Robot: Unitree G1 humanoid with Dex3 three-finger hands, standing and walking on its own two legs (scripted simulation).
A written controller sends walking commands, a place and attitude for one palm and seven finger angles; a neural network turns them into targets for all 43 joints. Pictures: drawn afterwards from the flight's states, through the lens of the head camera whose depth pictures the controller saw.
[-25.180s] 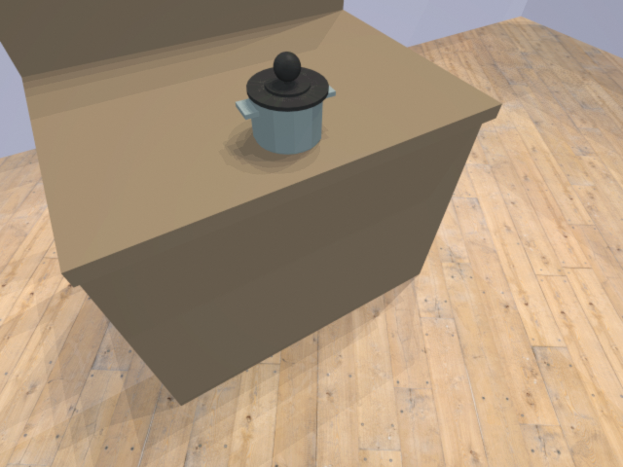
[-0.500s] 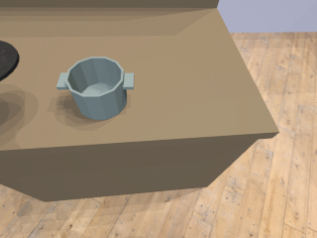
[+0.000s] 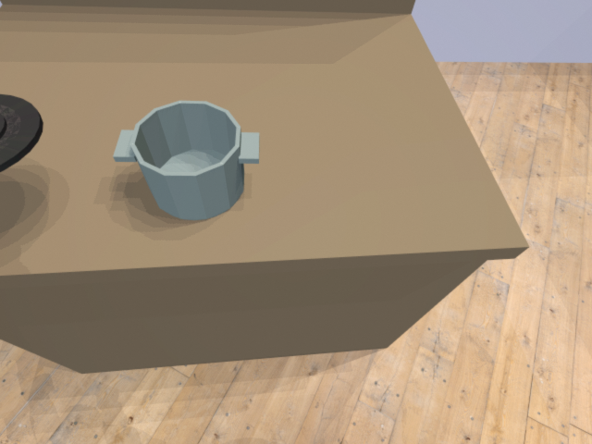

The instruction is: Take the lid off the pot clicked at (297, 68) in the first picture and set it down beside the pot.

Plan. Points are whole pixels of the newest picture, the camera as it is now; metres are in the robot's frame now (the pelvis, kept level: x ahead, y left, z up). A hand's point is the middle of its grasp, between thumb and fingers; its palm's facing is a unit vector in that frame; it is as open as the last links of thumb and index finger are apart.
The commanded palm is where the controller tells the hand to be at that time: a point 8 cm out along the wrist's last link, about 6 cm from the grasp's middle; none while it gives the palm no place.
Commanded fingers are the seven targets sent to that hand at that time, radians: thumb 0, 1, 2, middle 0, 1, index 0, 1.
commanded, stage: lower the lid onto the table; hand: left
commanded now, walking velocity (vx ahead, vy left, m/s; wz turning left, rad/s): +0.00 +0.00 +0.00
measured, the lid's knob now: out of the picture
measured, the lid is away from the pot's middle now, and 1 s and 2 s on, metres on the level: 0.25 0.24 0.24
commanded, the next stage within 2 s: open the fingers wide in 1.70 s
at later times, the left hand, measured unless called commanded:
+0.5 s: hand out of the picture +0.47 +0.36 +0.16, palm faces -0.41 -0.22 -0.89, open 8.0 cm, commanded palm +0.51 +0.36 +0.23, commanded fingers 0.00 0.58 0.96 -0.85 -1.07 -0.84 -1.07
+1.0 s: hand out of the picture +0.47 +0.35 +0.13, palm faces -0.45 -0.24 -0.86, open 8.0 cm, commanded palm +0.53 +0.36 +0.20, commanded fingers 0.00 0.58 0.96 -0.85 -1.07 -0.84 -1.07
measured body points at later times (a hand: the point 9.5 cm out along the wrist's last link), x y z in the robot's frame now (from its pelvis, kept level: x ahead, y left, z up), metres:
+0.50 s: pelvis +0.00 +0.01 -0.01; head +0.08 +0.03 +0.44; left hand +0.49 +0.36 +0.21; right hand -0.02 -0.28 -0.11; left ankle -0.03 +0.06 -0.73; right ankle -0.01 -0.16 -0.73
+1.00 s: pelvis -0.01 +0.00 -0.01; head +0.09 +0.03 +0.43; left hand +0.49 +0.36 +0.18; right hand -0.03 -0.28 -0.12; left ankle -0.03 +0.06 -0.73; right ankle -0.01 -0.16 -0.73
